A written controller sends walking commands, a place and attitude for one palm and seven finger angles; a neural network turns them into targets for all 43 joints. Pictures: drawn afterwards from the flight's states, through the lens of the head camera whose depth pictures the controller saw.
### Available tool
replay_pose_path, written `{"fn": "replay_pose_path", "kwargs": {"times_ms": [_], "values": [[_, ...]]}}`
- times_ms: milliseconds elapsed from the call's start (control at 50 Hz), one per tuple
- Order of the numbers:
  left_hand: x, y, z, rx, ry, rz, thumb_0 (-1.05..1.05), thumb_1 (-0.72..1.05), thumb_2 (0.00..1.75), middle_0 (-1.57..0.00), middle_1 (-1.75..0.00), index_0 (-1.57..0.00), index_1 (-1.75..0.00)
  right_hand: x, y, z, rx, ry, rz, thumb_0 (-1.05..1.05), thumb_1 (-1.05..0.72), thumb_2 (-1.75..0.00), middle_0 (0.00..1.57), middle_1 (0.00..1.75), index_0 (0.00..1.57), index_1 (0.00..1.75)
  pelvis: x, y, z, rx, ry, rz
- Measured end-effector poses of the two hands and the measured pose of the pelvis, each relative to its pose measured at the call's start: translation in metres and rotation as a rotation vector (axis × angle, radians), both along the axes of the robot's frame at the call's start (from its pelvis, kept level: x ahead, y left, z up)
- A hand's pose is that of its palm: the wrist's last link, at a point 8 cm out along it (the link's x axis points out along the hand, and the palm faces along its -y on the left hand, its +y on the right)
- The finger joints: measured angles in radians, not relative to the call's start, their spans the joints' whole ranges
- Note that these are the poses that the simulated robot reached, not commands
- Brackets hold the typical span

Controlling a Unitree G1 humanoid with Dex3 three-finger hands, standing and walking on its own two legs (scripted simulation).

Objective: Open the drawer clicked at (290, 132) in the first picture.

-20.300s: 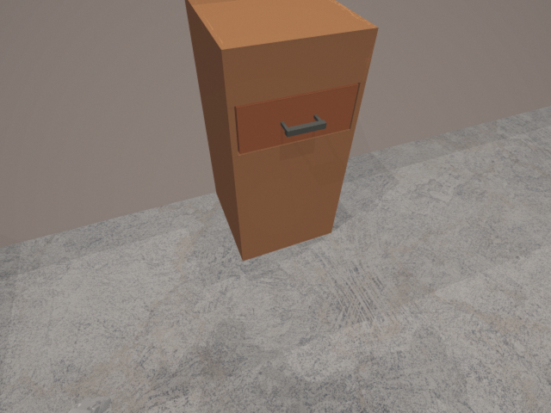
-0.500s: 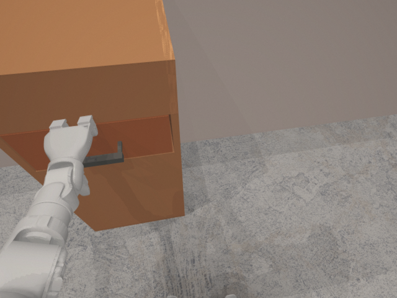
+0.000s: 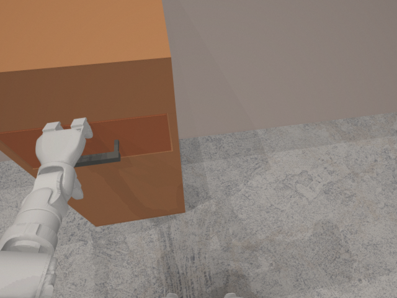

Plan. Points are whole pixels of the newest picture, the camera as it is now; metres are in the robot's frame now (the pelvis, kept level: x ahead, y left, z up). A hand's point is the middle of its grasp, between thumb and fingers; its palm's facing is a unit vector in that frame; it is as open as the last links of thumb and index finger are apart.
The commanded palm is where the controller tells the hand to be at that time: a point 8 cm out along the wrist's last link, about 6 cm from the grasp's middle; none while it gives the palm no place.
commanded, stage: move the hooked fingers above the handle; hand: left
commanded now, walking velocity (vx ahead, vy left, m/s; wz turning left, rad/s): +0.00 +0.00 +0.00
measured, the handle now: (94, 152) +0.46 +0.28 -0.06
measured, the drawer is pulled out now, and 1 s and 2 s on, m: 0.00 0.00 0.00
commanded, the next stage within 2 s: none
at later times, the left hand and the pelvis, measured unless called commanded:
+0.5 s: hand (72, 164) +0.39 +0.29 -0.01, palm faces -0.08 -0.03 -1.00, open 13.8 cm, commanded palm +0.38 +0.28 +0.05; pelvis +0.00 +0.00 +0.00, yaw +1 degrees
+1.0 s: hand (66, 164) +0.40 +0.30 -0.01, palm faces -0.13 -0.02 -0.99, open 13.8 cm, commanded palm +0.39 +0.29 +0.05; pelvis -0.01 +0.01 +0.00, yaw +1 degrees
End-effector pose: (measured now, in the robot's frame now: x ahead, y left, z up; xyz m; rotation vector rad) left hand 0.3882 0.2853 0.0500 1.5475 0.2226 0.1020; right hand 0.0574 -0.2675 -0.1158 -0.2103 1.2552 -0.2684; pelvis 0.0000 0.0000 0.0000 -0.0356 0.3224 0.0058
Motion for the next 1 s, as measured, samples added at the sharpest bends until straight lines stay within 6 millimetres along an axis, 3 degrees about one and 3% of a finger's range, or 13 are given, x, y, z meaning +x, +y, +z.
{"fn": "replay_pose_path", "kwargs": {"times_ms": [100,160,400,580,680,740,900,1000], "values": [[0.006,-0.023,0.004,-0.031,-0.027,-0.086,0.0,-0.48,0.3,-0.32,-1.2,-0.32,-1.2,0.007,0.003,0.002,0.004,-0.024,-0.003,0.0,-0.9,-0.89,0.2,0.3,0.21,0.3,0.003,0.001,0.001,0.002,-0.007,-0.006],[0.007,-0.025,0.004,-0.029,-0.053,-0.089,0.0,-0.48,0.3,-0.34,-1.21,-0.32,-1.2,0.01,0.005,0.001,0.014,-0.033,-0.002,0.0,-0.9,-0.89,0.2,0.3,0.21,0.3,0.003,0.002,0.001,0.005,-0.006,-0.016],[-0.017,0.015,0.002,0.031,-0.003,0.053,0.0,-0.48,0.3,-0.33,-1.21,-0.32,-1.2,0.013,0.01,0.0,0.026,-0.032,0.012,0.0,-0.9,-0.89,0.21,0.3,0.21,0.3,0.001,0.002,0.002,0.006,-0.019,-0.007],[0.0,-0.02,0.003,-0.038,-0.058,-0.12,0.0,-0.49,0.3,-0.33,-1.2,-0.32,-1.2,0.012,0.006,0.005,-0.026,-0.044,0.026,0.0,-0.9,-0.89,0.2,0.3,0.21,0.3,-0.003,0.007,-0.001,-0.005,-0.015,0.014],[0.007,-0.023,0.004,-0.023,-0.114,-0.107,0.0,-0.48,0.3,-0.38,-1.25,-0.32,-1.21,0.006,0.009,-0.001,-0.006,-0.033,0.018,0.0,-0.9,-0.89,0.2,0.3,0.21,0.3,-0.005,0.01,-0.005,0.0,-0.002,-0.012],[0.005,-0.017,0.003,0.004,-0.096,-0.056,0.0,-0.48,0.3,-0.38,-1.25,-0.33,-1.22,0.0,0.013,-0.005,0.017,-0.017,0.008,0.0,-0.9,-0.89,0.2,0.3,0.21,0.3,-0.007,0.01,-0.004,0.004,-0.002,-0.026],[-0.009,0.027,-0.001,0.035,0.03,0.079,0.0,-0.48,0.3,-0.34,-1.22,-0.32,-1.22,-0.013,0.02,-0.003,0.025,0.014,-0.013,0.0,-0.9,-0.89,0.21,0.3,0.21,0.3,-0.008,0.009,0.0,0.002,-0.009,-0.016],[-0.005,0.016,-0.006,-0.004,0.051,-0.038,0.0,-0.48,0.3,-0.33,-1.21,-0.32,-1.21,-0.017,0.013,0.002,-0.025,0.032,0.003,0.0,-0.9,-0.89,0.21,0.3,0.21,0.3,-0.007,0.011,-0.001,-0.01,-0.003,0.014]]}}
